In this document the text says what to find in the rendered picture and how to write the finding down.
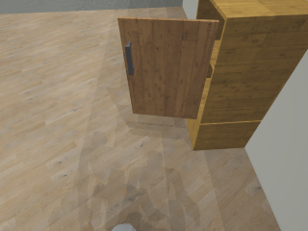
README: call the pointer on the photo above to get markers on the cupboard door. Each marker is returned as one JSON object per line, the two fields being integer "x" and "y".
{"x": 171, "y": 58}

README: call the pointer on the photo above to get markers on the handle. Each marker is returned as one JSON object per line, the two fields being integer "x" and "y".
{"x": 129, "y": 58}

